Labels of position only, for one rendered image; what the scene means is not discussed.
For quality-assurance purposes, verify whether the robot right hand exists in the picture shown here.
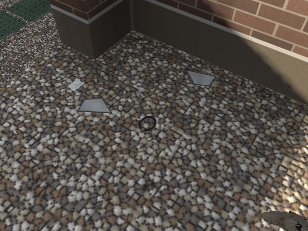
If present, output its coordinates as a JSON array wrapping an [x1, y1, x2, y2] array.
[[262, 211, 308, 231]]

